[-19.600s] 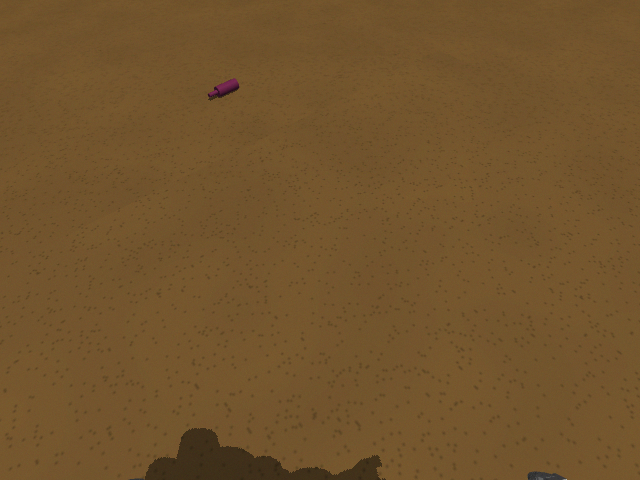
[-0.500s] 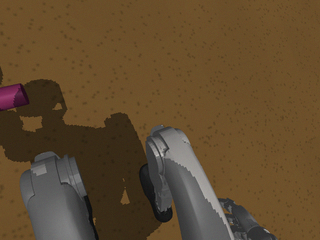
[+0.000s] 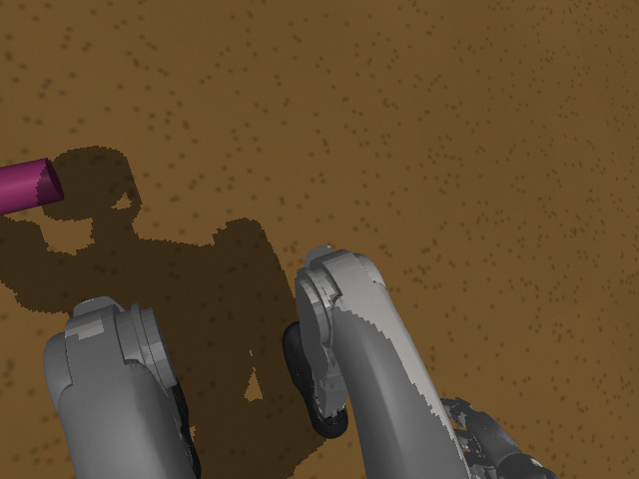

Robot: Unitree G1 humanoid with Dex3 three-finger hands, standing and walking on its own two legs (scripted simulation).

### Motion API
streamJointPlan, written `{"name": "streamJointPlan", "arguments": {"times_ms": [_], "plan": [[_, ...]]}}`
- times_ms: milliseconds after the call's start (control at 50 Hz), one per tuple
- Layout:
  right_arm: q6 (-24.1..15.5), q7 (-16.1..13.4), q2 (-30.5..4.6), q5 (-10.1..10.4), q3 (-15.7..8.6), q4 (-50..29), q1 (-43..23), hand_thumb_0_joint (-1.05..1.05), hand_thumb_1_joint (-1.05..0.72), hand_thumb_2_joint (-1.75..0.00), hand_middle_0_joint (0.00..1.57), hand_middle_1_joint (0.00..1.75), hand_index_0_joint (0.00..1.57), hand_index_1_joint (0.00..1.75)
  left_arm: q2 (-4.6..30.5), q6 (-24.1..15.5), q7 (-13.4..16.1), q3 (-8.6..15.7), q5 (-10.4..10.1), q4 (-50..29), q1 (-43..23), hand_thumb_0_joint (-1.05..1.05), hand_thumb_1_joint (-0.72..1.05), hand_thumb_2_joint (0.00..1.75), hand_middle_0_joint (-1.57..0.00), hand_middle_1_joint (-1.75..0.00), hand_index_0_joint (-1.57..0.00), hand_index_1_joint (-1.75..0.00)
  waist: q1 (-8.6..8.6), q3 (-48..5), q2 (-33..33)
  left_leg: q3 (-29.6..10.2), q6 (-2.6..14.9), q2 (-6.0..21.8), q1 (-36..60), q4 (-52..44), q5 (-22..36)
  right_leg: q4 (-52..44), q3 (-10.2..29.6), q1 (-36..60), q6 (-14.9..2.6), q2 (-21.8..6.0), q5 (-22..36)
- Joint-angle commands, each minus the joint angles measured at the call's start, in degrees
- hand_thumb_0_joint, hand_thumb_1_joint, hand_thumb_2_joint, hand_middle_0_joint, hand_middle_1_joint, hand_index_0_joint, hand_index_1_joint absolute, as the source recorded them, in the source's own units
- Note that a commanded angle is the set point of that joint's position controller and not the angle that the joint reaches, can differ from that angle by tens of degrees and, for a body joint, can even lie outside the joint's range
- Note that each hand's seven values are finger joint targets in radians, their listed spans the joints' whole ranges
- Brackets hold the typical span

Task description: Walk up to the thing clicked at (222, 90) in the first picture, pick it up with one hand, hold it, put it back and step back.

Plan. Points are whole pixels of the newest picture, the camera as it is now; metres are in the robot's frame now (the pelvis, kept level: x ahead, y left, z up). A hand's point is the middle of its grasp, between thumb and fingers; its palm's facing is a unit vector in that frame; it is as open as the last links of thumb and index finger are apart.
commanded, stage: close in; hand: left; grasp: from above
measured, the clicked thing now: out of the picture +0.48 +0.36 -0.29
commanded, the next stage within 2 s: rest palm in 0.02 s
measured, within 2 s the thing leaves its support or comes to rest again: neither
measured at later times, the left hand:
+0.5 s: hand out of the picture +0.47 +0.33 -0.23, palm faces -0.44 -0.11 -0.89, open 14.3 cm
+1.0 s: hand out of the picture +0.46 +0.33 -0.25, palm faces -0.44 -0.13 -0.89, open 14.4 cm
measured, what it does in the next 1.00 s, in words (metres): stands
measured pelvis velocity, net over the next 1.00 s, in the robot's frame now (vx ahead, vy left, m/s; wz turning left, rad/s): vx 0.00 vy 0.00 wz -0.06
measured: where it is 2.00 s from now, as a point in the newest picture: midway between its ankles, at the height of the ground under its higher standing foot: (251, 422)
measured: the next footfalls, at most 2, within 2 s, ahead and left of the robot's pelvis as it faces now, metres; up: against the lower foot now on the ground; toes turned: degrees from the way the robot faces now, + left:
none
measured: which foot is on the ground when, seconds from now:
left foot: down 0.00-1.00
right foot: down 0.00-1.00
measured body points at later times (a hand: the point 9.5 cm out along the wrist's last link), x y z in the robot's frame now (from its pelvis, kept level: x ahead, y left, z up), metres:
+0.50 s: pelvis +0.00 +0.00 -0.01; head +0.27 +0.11 +0.33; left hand +0.49 +0.33 -0.18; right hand +0.04 -0.26 -0.08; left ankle +0.08 +0.13 -0.29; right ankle +0.10 -0.11 -0.29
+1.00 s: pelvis +0.00 +0.00 -0.01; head +0.28 +0.12 +0.32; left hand +0.48 +0.33 -0.20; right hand +0.05 -0.25 -0.08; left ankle +0.08 +0.13 -0.29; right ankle +0.10 -0.11 -0.29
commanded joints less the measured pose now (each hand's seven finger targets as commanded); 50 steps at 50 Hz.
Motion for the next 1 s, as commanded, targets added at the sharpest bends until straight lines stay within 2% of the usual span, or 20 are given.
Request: {"name": "streamJointPlan", "arguments": {"times_ms": [0, 120, 180, 240, 260, 300, 320, 380, 460, 500, 580, 600, 640, 660, 700, 720, 760, 880, 900, 980], "plan": [[-0.49, -0.49, -15.61, -0.42, -3.94, 0.21, 12.06, 0.00, -0.89, -0.89, 0.20, 0.30, 0.20, 0.30, 12.70, -1.08, 3.89, 1.01, 0.56, -5.74, -17.61, 0.00, -0.56, 1.10, -0.08, -1.03, -0.07, -1.05, -2.24, -37.14, 23.01, 4.73, 1.89, 0.25, 31.36, -12.59, 9.29, -13.84, -4.74, 16.94, -3.00, 1.69, 14.65], [-1.62, -0.29, -16.35, -1.29, -3.23, -0.20, 10.36, 0.00, -0.89, -0.90, 0.20, 0.30, 0.20, 0.30, 15.46, -1.18, 7.98, 3.17, 2.47, -3.04, -19.56, 0.00, -0.56, 1.05, -0.07, -1.00, -0.05, -1.02, -2.62, -36.50, 26.43, 4.51, 1.51, 0.49, 33.04, -12.71, 9.86, -12.52, -5.39, 15.41, -3.09, 1.60, 14.95], [-2.29, -0.06, -16.42, -1.79, -2.40, -0.25, 10.19, 0.00, -0.89, -0.90, 0.20, 0.30, 0.20, 0.30, 14.30, -0.41, 9.58, 1.88, 3.25, 1.81, -18.46, 0.00, -0.58, 1.06, -0.07, -0.97, -0.04, -1.00, -4.35, -33.66, 24.35, 4.71, 1.92, 0.61, 30.42, -11.48, 9.42, -12.70, -5.21, 15.49, -2.82, 1.87, 15.40], [-3.43, 0.05, -17.24, -2.29, -1.82, -0.88, 9.86, 0.00, -0.89, -0.90, 0.20, 0.30, 0.20, 0.30, 18.28, -0.21, 11.03, 3.93, 2.99, 2.07, -19.92, 0.00, -0.58, 1.07, -0.07, -0.97, -0.04, -1.01, -4.58, -32.50, 22.69, 4.62, 2.27, 0.69, 28.23, -10.84, 7.43, -13.15, -4.93, 16.00, -2.65, 1.80, 13.92], [-3.85, 0.19, -16.94, -2.44, -1.41, -0.71, 9.96, 0.00, -0.89, -0.90, 0.20, 0.30, 0.20, 0.30, 15.58, 0.25, 11.01, 2.12, 3.09, 4.72, -18.02, 0.00, -0.58, 1.06, -0.07, -0.96, -0.04, -1.00, -4.62, -31.54, 23.54, 4.85, 2.06, 0.51, 28.32, -11.17, 7.20, -12.90, -5.12, 15.70, -2.79, 1.65, 13.27], [-4.42, 0.20, -17.84, -2.75, -1.24, -1.36, 9.07, 0.00, -0.89, -0.90, 0.20, 0.30, 0.20, 0.30, 18.71, 0.17, 11.74, 3.98, 2.84, 2.95, -19.17, 0.00, -0.58, 1.07, -0.07, -0.97, -0.04, -1.01, -4.70, -33.57, 24.60, 4.23, 1.87, 0.85, 30.29, -11.20, 6.97, -12.56, -5.63, 16.31, -2.87, 1.97, 13.04], [-4.78, 0.29, -17.44, -2.71, -1.01, -1.47, 8.96, 0.00, -0.89, -0.90, 0.20, 0.30, 0.20, 0.30, 16.97, 0.33, 11.62, 2.30, 2.59, 3.83, -19.56, 0.00, -0.58, 1.06, -0.07, -0.97, -0.04, -1.01, -5.02, -33.27, 24.55, 4.27, 1.95, 0.86, 29.32, -10.77, 6.42, -12.40, -5.52, 16.01, -2.86, 1.95, 12.77], [-5.45, 0.41, -17.94, -2.95, -0.59, -1.42, 8.55, 0.00, -0.90, -0.90, 0.20, 0.30, 0.20, 0.30, 20.23, 0.47, 12.30, 4.18, 2.21, 2.88, -18.74, 0.00, -0.58, 1.05, -0.07, -0.98, -0.04, -1.01, -4.39, -35.14, 25.33, 3.99, 1.78, 1.16, 30.11, -10.31, 7.49, -12.02, -5.59, 17.89, -2.86, 2.22, 13.73], [-6.08, 0.95, -18.64, -3.36, -0.23, -1.14, 9.89, 0.00, -0.90, -0.90, 0.20, 0.30, 0.20, 0.30, 21.72, 0.77, 12.45, 5.33, 1.81, 3.01, -17.83, 0.00, -0.59, 1.03, -0.06, -0.96, -0.04, -0.99, -5.44, -33.75, 25.11, 4.08, 2.05, 1.36, 29.26, -8.82, 10.08, -11.77, -5.39, 19.24, -2.44, 2.39, 16.73], [-6.34, 1.15, -18.62, -3.52, 0.09, -1.00, 9.64, 0.00, -0.90, -0.90, 0.20, 0.30, 0.20, 0.30, 21.78, 0.78, 12.52, 5.84, 1.02, 3.54, -16.48, 0.00, -0.59, 1.03, -0.07, -0.96, -0.03, -0.99, -5.06, -34.15, 25.41, 3.77, 1.88, 1.51, 29.64, -8.73, 10.72, -11.63, -5.80, 19.78, -2.45, 2.49, 17.10], [-6.67, 1.69, -18.68, -3.83, 0.79, -1.76, 8.92, 0.00, -0.90, -0.90, 0.20, 0.30, 0.20, 0.30, 20.70, 0.59, 12.14, 3.83, 0.66, 2.98, -15.59, 0.00, -0.58, 1.04, -0.07, -0.97, -0.04, -1.00, -5.41, -34.40, 24.97, 3.56, 2.11, 1.72, 29.18, -7.81, 11.44, -11.94, -5.66, 21.95, -2.12, 2.88, 18.45], [-6.56, 1.61, -19.03, -3.87, 0.69, -0.97, 9.02, 0.00, -0.90, -0.90, 0.20, 0.30, 0.20, 0.30, 22.07, 0.28, 12.74, 5.52, -0.19, 2.98, -15.34, 0.00, -0.58, 1.03, -0.06, -0.97, -0.04, -0.99, -5.09, -34.88, 24.87, 3.45, 2.05, 1.69, 28.78, -8.08, 11.29, -11.95, -6.13, 22.21, -2.17, 2.86, 18.33], [-6.63, 1.70, -19.30, -3.87, 0.87, -0.93, 8.50, 0.00, -0.90, -0.90, 0.20, 0.30, 0.20, 0.30, 23.05, 0.02, 13.04, 6.08, -0.04, 3.75, -14.07, 0.00, -0.59, 1.02, -0.06, -0.96, -0.03, -0.99, -4.74, -33.10, 25.57, 3.07, 1.72, 1.90, 29.12, -8.51, 10.96, -11.44, -6.65, 20.90, -2.44, 2.81, 17.36], [-6.65, 1.85, -19.09, -3.97, 0.99, -1.29, 8.43, 0.00, -0.90, -0.90, 0.20, 0.30, 0.20, 0.30, 22.47, -0.01, 12.96, 5.12, 0.73, 3.70, -14.44, 0.00, -0.59, 1.04, -0.06, -0.96, -0.03, -0.99, -5.00, -32.70, 26.26, 2.95, 1.68, 1.92, 29.69, -8.50, 11.01, -11.23, -6.61, 20.31, -2.58, 2.98, 17.30], [-6.69, 2.12, -19.79, -4.11, 0.96, -1.21, 9.38, 0.00, -0.89, -0.90, 0.20, 0.30, 0.20, 0.30, 22.73, -0.01, 13.21, 5.80, 0.81, 4.21, -14.44, 0.00, -0.58, 1.04, -0.06, -0.96, -0.04, -0.99, -6.11, -31.98, 25.17, 2.56, 1.69, 1.95, 29.84, -8.00, 12.52, -10.79, -7.09, 20.38, -2.32, 2.86, 18.62], [-6.63, 2.20, -19.47, -4.26, 1.11, -1.06, 8.82, 0.00, -0.89, -0.90, 0.20, 0.30, 0.20, 0.30, 22.69, -0.29, 13.55, 5.82, 0.57, 4.39, -14.18, 0.00, -0.59, 1.05, -0.07, -0.96, -0.03, -0.99, -5.53, -32.13, 25.49, 2.62, 1.75, 2.02, 28.81, -8.22, 11.13, -11.10, -6.77, 21.00, -2.41, 3.13, 17.80], [-6.94, 2.38, -19.75, -4.23, 1.14, -1.20, 8.75, 0.00, -0.90, -0.90, 0.20, 0.30, 0.20, 0.30, 22.62, -0.34, 13.84, 5.53, 0.78, 4.93, -14.65, 0.00, -0.60, 1.07, -0.07, -0.96, -0.03, -1.00, -6.21, -30.96, 24.76, 2.52, 1.82, 2.06, 28.89, -8.04, 10.67, -11.30, -6.97, 20.41, -2.32, 3.00, 17.41], [-7.59, 2.70, -20.16, -4.43, 1.54, -1.67, 7.58, 0.00, -0.90, -0.90, 0.20, 0.30, 0.20, 0.30, 20.45, -0.74, 14.36, 2.90, 1.34, 6.17, -15.69, 0.00, -0.60, 1.05, -0.07, -0.95, -0.03, -0.99, -7.04, -29.48, 25.83, 1.86, 1.42, 2.13, 29.77, -8.72, 8.92, -11.10, -7.95, 18.64, -2.47, 3.17, 15.87], [-7.64, 2.78, -20.51, -4.30, 1.65, -1.13, 8.35, 0.00, -0.89, -0.90, 0.20, 0.30, 0.20, 0.30, 22.86, -0.74, 14.72, 4.60, 1.36, 6.87, -15.82, 0.00, -0.60, 1.06, -0.07, -0.95, -0.03, -0.99, -7.07, -28.49, 25.14, 1.73, 1.45, 2.16, 28.89, -8.75, 8.59, -11.03, -8.05, 18.27, -2.41, 2.97, 15.26], [-7.87, 2.84, -20.18, -4.73, 2.05, -1.39, 7.17, 0.00, -0.90, -0.90, 0.20, 0.30, 0.20, 0.30, 21.57, -0.95, 15.60, 3.94, 1.41, 7.06, -15.64, 0.00, -0.58, 1.07, -0.07, -0.98, -0.04, -1.01, -6.98, -29.76, 25.70, 1.72, 1.41, 2.45, 30.03, -8.26, 10.02, -11.23, -8.03, 19.51, -2.27, 3.32, 17.00]]}}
